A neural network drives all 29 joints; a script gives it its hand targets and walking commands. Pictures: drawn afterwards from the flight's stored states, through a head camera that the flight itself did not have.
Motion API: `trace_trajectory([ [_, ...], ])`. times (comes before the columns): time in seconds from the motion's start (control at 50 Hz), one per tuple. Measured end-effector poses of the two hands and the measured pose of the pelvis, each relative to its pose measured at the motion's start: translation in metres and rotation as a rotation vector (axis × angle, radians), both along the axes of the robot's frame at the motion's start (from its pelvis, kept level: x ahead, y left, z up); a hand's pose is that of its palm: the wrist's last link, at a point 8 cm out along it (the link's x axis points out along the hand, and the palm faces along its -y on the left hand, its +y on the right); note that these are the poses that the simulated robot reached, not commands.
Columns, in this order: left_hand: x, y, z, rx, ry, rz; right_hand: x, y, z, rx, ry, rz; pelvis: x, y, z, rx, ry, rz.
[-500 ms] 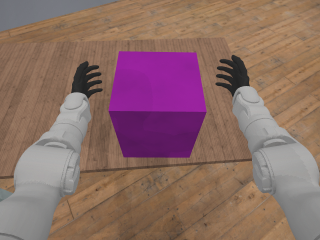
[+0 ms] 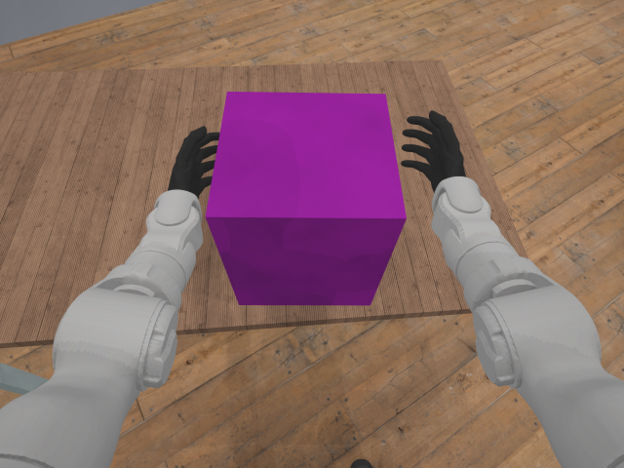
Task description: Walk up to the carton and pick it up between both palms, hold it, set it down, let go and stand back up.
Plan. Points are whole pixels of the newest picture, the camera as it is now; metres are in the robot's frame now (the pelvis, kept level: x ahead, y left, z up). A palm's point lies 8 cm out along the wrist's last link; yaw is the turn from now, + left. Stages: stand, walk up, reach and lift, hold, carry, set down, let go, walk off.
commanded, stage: reach and lift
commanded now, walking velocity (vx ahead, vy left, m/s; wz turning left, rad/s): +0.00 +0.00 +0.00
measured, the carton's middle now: (305, 209) +0.46 +0.01 +0.00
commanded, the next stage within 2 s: none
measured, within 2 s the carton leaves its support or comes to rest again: neither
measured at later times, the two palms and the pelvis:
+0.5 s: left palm (188, 187) +0.45 +0.17 +0.06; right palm (425, 179) +0.45 -0.14 +0.07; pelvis +0.00 +0.00 +0.00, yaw +0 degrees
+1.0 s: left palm (191, 201) +0.43 +0.16 +0.06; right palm (430, 198) +0.42 -0.15 +0.07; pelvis -0.01 +0.00 +0.00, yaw +0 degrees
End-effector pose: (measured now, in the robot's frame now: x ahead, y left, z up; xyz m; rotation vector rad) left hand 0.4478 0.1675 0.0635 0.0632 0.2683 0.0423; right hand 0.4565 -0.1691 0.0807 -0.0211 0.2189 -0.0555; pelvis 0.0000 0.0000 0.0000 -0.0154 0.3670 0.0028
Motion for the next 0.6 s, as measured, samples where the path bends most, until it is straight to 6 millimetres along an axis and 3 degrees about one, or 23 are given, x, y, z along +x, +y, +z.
trace_trajectory([
  [0.22, 0.000, -0.001, 0.001, 0.028, -0.006, 0.007, -0.002, 0.023, -0.005, -0.052, 0.017, 0.051, 0.000, 0.000, 0.000, 0.000, 0.004, 0.000],
  [0.6, -0.001, -0.003, 0.001, 0.041, -0.015, 0.022, -0.004, 0.025, -0.007, -0.029, 0.006, 0.003, 0.000, 0.000, 0.000, 0.000, 0.004, 0.000],
])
